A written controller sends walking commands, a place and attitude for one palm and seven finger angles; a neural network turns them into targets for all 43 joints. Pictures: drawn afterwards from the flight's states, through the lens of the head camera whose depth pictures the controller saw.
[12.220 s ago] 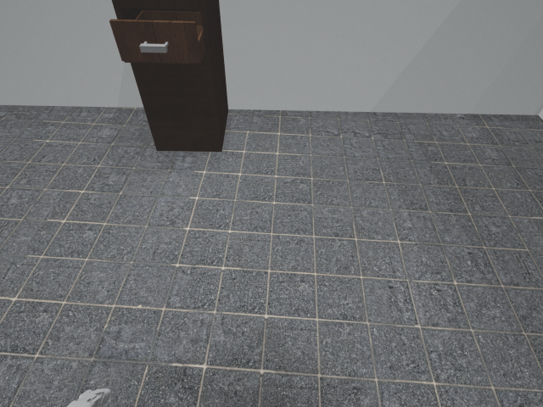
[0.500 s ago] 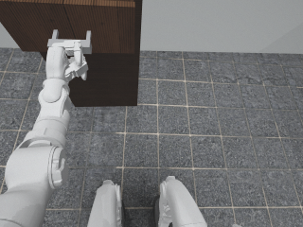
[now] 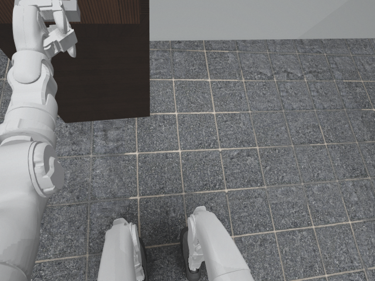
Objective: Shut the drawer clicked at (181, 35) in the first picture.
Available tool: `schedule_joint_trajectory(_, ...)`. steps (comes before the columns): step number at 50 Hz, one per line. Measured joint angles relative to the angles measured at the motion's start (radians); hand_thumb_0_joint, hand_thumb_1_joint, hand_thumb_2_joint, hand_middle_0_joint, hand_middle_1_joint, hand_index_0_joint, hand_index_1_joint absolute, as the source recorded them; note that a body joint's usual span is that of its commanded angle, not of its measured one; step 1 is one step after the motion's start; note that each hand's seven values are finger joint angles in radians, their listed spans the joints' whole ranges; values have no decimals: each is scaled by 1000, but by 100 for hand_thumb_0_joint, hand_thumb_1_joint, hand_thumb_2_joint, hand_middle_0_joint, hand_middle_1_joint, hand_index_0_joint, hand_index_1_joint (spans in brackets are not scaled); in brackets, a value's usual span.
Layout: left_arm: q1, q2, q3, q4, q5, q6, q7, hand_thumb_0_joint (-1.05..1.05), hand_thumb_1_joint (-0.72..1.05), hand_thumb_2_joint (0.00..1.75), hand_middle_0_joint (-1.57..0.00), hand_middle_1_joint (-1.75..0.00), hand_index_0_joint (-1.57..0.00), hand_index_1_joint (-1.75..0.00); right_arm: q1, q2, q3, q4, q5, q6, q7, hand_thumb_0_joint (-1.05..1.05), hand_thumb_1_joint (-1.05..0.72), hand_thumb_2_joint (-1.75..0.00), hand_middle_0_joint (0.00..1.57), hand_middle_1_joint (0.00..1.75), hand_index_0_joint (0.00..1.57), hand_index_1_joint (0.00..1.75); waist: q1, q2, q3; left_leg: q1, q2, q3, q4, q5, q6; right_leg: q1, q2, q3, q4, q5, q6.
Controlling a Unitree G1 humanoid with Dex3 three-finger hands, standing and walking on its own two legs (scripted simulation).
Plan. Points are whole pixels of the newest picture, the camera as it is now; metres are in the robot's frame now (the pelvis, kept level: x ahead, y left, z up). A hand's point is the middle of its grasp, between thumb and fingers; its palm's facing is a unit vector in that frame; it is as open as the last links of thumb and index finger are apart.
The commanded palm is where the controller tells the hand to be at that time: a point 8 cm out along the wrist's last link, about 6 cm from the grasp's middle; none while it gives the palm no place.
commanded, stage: push the drawer shut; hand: left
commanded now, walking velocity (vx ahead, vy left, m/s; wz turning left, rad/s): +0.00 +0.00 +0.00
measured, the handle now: (49, 2) +0.66 +0.18 +0.06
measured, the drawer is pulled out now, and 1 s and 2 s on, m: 0.04 0.00 0.00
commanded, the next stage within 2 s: pull the fist back off the drawer in 0.56 s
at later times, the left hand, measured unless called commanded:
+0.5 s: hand (65, 17) +0.62 +0.15 +0.06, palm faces +0.01 -1.00 -0.03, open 2.8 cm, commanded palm +0.65 +0.15 +0.06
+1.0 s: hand (64, 15) +0.62 +0.15 +0.07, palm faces +0.00 -1.00 -0.03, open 3.2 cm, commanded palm +0.62 +0.14 +0.06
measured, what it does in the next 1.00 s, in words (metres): stands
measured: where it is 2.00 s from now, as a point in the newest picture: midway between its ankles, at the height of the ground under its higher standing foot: (165, 269)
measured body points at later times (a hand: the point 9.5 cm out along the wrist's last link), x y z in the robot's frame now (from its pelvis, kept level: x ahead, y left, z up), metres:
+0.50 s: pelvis +0.01 +0.00 -0.01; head +0.22 +0.04 +0.39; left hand +0.61 +0.21 +0.07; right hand -0.03 -0.26 -0.10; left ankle +0.05 +0.10 -0.58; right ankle +0.05 -0.11 -0.58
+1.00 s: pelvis -0.01 +0.00 -0.01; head +0.21 +0.05 +0.38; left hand +0.61 +0.21 +0.07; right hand -0.07 -0.24 -0.09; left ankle +0.05 +0.10 -0.58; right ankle +0.05 -0.11 -0.58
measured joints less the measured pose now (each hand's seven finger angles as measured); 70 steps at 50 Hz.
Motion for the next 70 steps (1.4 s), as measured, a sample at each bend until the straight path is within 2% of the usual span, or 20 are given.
schedule_joint_trajectory(15,-101,69,21,19,34,59,-9,1,80,95,-140,-160,-140,-160,9,7,13,-17,-13,18,13,0,-90,-90,20,30,20,30,-30,2,11,-35,9,-17,12,-19,-4,-26,12,-13,-5,-11,-2)
schedule_joint_trajectory(22,-132,100,19,32,47,72,-28,-3,71,97,-140,-160,-139,-160,15,11,22,-19,-17,21,13,0,-90,-90,20,30,20,30,-36,-4,12,-60,9,-30,26,-19,-8,-44,13,-26,4,-13,-7)
schedule_joint_trajectory(33,-189,165,-10,44,56,107,-27,-2,64,96,-140,-160,-140,-160,7,14,37,-18,-17,-4,-2,0,-90,-90,20,30,20,30,-74,-12,18,-105,11,-46,40,1,-10,-80,16,-41,8,10,-11)
schedule_joint_trajectory(43,-208,178,-14,53,64,139,-23,3,68,95,-140,-160,-140,-160,34,11,49,-15,-18,-20,0,0,-90,-90,20,30,20,30,-86,-4,23,-108,12,-39,34,15,-2,-83,17,-34,-2,28,-4)
schedule_joint_trajectory(51,-180,158,9,29,57,142,-28,5,73,93,-140,-160,-139,-160,57,9,46,-20,-18,-16,13,0,-90,-90,20,30,20,30,-73,5,23,-98,15,-28,36,8,4,-79,19,-22,0,26,2)
schedule_joint_trajectory(63,-30,48,49,-86,15,122,-7,2,86,91,-140,-160,-140,-160,41,13,20,-33,-6,11,34,0,-90,-90,20,30,20,30,-26,10,13,-22,17,-3,-3,-15,4,-19,24,4,-27,5,7)
schedule_joint_trajectory(70,64,4,72,-129,-9,79,-8,2,89,90,-140,-160,-139,-160,9,12,1,-42,4,21,35,0,-90,-90,20,30,20,30,2,6,7,36,19,6,-31,-35,-3,31,27,14,-47,-16,5)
